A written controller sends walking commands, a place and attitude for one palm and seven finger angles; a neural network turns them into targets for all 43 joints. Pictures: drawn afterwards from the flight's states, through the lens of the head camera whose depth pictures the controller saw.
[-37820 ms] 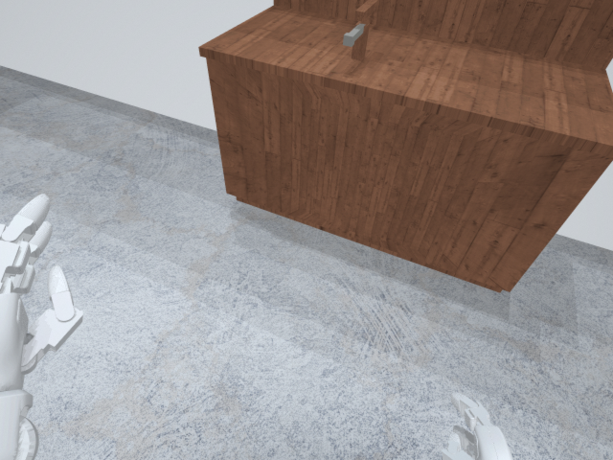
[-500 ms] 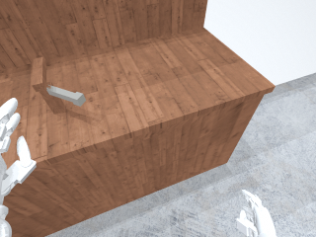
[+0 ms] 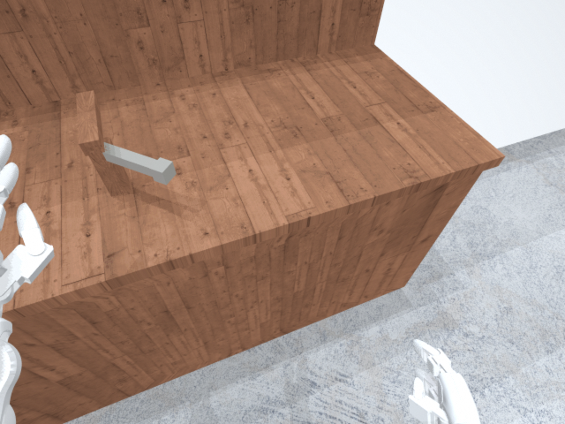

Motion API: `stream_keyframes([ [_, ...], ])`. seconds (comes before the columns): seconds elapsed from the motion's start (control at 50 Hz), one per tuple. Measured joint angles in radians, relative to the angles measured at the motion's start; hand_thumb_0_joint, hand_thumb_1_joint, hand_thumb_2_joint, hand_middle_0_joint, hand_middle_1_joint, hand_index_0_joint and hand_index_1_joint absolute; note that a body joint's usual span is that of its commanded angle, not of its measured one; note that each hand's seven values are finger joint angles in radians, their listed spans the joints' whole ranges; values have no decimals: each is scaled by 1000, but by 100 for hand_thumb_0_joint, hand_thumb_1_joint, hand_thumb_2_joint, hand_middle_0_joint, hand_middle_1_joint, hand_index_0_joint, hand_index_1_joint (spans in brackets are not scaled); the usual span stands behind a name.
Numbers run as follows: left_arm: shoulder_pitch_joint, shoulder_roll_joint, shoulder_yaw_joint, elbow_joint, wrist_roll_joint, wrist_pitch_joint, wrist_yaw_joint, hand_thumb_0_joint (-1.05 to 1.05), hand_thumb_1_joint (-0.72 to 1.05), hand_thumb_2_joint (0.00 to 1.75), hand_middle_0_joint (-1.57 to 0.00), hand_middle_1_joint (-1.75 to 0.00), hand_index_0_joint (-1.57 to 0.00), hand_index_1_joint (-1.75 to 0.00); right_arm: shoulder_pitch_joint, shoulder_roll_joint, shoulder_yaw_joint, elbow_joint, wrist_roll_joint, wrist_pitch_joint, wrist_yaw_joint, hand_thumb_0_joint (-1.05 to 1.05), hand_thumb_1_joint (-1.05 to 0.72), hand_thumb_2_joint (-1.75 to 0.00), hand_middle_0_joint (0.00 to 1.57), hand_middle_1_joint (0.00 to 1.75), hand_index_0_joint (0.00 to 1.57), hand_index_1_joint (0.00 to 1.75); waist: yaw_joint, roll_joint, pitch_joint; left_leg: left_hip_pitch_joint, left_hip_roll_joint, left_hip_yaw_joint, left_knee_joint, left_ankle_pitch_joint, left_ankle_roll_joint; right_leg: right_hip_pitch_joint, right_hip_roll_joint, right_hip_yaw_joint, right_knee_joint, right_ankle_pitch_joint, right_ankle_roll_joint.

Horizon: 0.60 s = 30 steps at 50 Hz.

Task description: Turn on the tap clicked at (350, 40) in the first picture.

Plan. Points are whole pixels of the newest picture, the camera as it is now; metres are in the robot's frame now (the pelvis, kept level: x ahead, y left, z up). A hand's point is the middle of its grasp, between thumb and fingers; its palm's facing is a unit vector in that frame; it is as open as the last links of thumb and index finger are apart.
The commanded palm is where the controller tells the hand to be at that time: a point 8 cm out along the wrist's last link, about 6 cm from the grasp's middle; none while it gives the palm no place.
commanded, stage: come to a stop and stand still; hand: left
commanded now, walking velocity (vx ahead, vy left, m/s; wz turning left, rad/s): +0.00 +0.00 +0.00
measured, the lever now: (163, 171) +0.45 +0.25 +0.08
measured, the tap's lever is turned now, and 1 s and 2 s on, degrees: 45 45 45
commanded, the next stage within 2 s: look again from close up in 0.60 s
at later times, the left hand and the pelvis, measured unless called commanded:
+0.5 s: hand (31, 262) +0.23 +0.30 +0.16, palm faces +0.42 -0.85 -0.31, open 7.4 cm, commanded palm +0.17 +0.32 +0.18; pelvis +0.01 +0.04 +0.00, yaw +0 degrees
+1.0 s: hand (51, 262) +0.23 +0.27 +0.16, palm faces +0.43 -0.84 -0.33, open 7.4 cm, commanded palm +0.17 +0.30 +0.18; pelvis +0.02 +0.02 +0.00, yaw +1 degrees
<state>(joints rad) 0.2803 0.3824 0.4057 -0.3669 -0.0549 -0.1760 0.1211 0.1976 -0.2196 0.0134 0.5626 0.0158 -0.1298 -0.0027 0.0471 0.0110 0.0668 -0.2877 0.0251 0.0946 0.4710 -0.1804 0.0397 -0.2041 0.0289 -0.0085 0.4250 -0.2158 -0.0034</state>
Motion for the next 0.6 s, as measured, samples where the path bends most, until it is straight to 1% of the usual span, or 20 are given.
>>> stream_keyframes([
  [0.04, 86, -34, -53, -53, 6, -6, -9, 1, 89, 90, -20, -30, -20, -30, 14, -3, -1, -4, -1, -4, -3, 1, -90, -90, 21, 30, 21, 30, -23, -4, -7, 1, -9, 8, 4, -6, 12, 0, -10, 8, 5, -4, 10],
  [0.06, 121, -42, -77, -70, 11, -9, -16, 1, 89, 90, -20, -30, -20, -30, 22, -1, -1, -5, -3, -4, -8, 1, -90, -90, 21, 30, 21, 30, -31, -9, -11, 2, -13, 11, 5, -8, 16, 0, -14, 10, 6, -5, 14],
  [0.08, 149, -43, -93, -81, 15, -13, -23, 1, 89, 90, -20, -30, -21, -30, 30, 2, 0, -5, -5, -4, -14, 1, -90, -90, 21, 30, 21, 30, -37, -16, -15, 3, -17, 12, 5, -9, 20, 1, -17, 11, 5, -6, 18],
  [0.12, 176, -26, -98, -92, 22, -16, -30, 1, 89, 90, -21, -30, -21, -30, 44, 11, 3, -3, -8, -3, -29, 1, -90, -90, 21, 30, 21, 30, -42, -35, -16, 6, -24, 13, 3, -9, 28, 4, -25, 11, 7, -7, 22],
  [0.2, 134, 12, -48, -77, 29, -29, -17, 2, 88, 90, -22, -30, -22, -30, 64, 24, 10, 5, -12, -15, -40, 1, -90, -90, 20, 30, 20, 30, -28, -60, -9, 11, -38, 9, 4, -9, 40, 10, -37, 6, 15, -15, 21],
  [0.24, 102, 13, -21, -72, 30, -36, -5, 2, 88, 90, -22, -30, -22, -30, 64, 27, 17, 14, -13, -24, -37, 1, -90, -90, 20, 30, 20, 30, -20, -62, -10, 14, -42, 7, 4, -9, 44, 17, -41, 4, 9, -14, 23],
  [0.28, 79, 0, -11, -72, 31, -43, 6, 2, 88, 90, -21, -30, -21, -30, 60, 31, 23, 22, -15, -32, -29, 1, -90, -90, 20, 30, 20, 30, -13, -63, -16, 17, -44, 8, 1, -10, 48, 23, -43, 5, -1, -10, 25],
  [0.32, 68, -20, -18, -74, 35, -47, 11, 2, 89, 90, -21, -30, -21, -30, 53, 35, 28, 26, -17, -36, -22, 1, -90, -90, 20, 30, 21, 30, -7, -60, -24, 22, -47, 11, -5, -10, 51, 30, -45, 8, -12, -6, 26],
  [0.4, 65, -51, -58, -66, 44, -42, 9, 1, 89, 90, -21, -30, -21, -30, 30, 44, 36, 22, -21, -35, -15, 1, -90, -90, 21, 30, 21, 30, -4, -55, -33, 32, -53, 17, -20, -8, 55, 37, -51, 14, -25, -3, 24],
  [0.48, 76, -46, -76, -58, 43, -29, 2, 1, 89, 90, -21, -30, -21, -30, 5, 55, 44, 10, -24, -24, -16, 1, -90, -90, 21, 30, 21, 30, -10, -51, -29, 38, -55, 17, -28, -7, 55, 47, -53, 15, -40, 3, 32],
  [0.54, 86, -32, -70, -66, 37, -20, 0, 1, 89, 90, -21, -30, -21, -30, -7, 58, 47, 2, -25, -16, -19, 1, -90, -90, 21, 30, 21, 30, -12, -51, -23, 42, -55, 15, -31, -7, 54, 53, -52, 13, -47, 5, 36],
  [0.6, 89, -24, -63, -79, 32, -16, 1, 2, 89, 90, -21, -30, -21, -30, -11, 54, 45, -3, -24, -10, -19, 1, -90, -90, 21, 30, 21, 30, -8, -51, -17, 46, -55, 13, -34, -7, 52, 57, -53, 11, -48, 3, 36],
])
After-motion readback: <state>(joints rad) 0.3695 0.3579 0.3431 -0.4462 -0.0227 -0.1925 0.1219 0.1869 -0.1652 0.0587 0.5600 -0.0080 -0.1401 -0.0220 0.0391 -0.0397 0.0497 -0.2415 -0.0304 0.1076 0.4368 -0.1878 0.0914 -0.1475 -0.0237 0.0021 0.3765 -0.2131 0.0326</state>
